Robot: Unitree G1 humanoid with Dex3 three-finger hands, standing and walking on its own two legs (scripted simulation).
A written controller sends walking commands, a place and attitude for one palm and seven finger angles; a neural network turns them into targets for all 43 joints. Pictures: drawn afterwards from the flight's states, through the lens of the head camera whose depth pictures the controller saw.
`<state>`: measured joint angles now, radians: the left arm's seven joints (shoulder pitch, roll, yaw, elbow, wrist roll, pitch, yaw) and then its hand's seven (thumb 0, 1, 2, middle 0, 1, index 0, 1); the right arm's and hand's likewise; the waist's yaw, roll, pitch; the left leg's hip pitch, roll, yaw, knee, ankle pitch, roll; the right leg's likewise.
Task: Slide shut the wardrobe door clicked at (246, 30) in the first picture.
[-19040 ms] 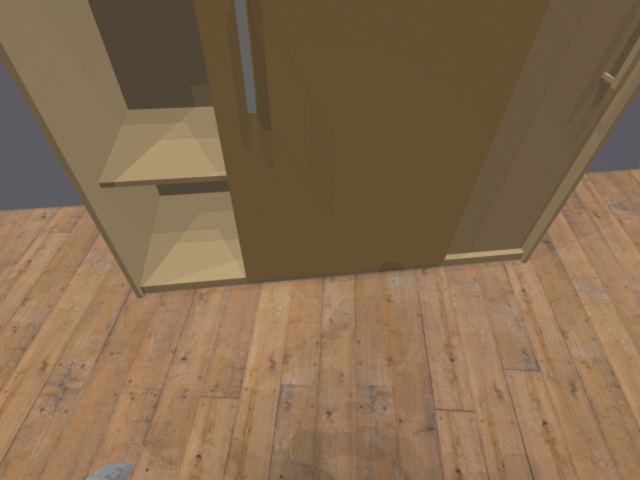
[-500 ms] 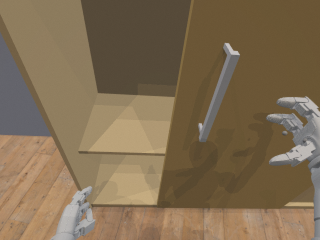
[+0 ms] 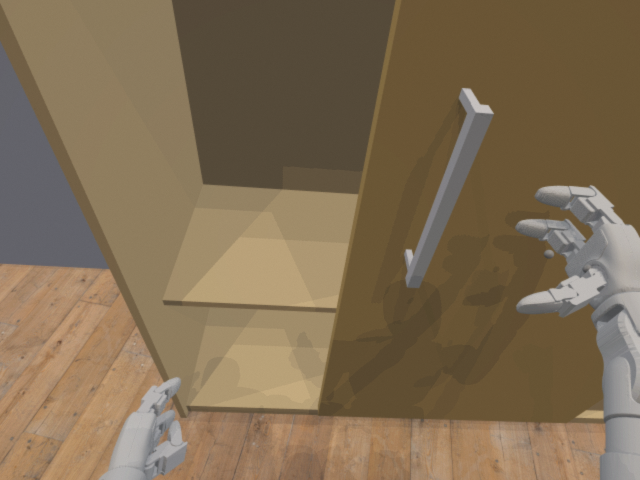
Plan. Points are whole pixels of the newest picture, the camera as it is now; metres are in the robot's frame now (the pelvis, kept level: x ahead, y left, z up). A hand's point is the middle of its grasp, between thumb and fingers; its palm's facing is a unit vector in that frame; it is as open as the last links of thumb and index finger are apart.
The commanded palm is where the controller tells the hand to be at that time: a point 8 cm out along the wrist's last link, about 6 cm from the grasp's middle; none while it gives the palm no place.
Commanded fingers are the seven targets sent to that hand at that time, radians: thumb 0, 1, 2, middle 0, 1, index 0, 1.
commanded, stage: move the hooked fingers beside the handle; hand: right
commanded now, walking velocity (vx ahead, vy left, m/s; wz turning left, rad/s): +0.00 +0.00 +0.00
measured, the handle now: (436, 202) +0.44 -0.13 +0.15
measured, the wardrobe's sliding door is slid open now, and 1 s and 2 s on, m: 0.39 0.39 0.39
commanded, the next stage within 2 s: feel for the door with the fingertips in 1.48 s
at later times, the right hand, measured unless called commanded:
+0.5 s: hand (519, 233) +0.37 -0.21 +0.17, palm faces +0.03 +1.00 -0.03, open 14.0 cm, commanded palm +0.34 -0.26 +0.16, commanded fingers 0.00 0.50 -0.30 0.30 1.20 0.30 1.20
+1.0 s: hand (503, 227) +0.39 -0.20 +0.16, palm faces +0.02 +1.00 -0.03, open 14.0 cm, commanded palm +0.36 -0.25 +0.16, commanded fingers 0.00 0.50 -0.30 0.30 1.20 0.30 1.20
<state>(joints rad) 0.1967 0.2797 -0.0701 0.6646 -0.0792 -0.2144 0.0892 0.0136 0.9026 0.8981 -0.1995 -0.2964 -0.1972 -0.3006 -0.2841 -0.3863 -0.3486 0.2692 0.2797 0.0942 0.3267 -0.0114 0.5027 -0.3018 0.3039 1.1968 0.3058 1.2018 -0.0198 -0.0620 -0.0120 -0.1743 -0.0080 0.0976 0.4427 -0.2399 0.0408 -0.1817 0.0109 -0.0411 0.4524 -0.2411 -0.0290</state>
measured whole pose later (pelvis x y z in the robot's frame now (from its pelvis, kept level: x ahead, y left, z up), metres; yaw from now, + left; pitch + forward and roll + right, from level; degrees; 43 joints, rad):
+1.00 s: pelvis +0.00 -0.01 +0.00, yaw +1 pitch +0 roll +0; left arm 0.25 0.28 -0.06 0.67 -0.08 -0.17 0.08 0.01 0.90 0.90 -0.20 -0.30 -0.20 -0.30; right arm -0.47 -0.36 -0.31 0.53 0.23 0.02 0.25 -0.01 0.50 -0.30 0.30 1.20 0.31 1.20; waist 0.02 -0.05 -0.02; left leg -0.22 -0.01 0.07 0.45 -0.23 0.03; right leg -0.22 0.01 -0.06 0.46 -0.25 -0.04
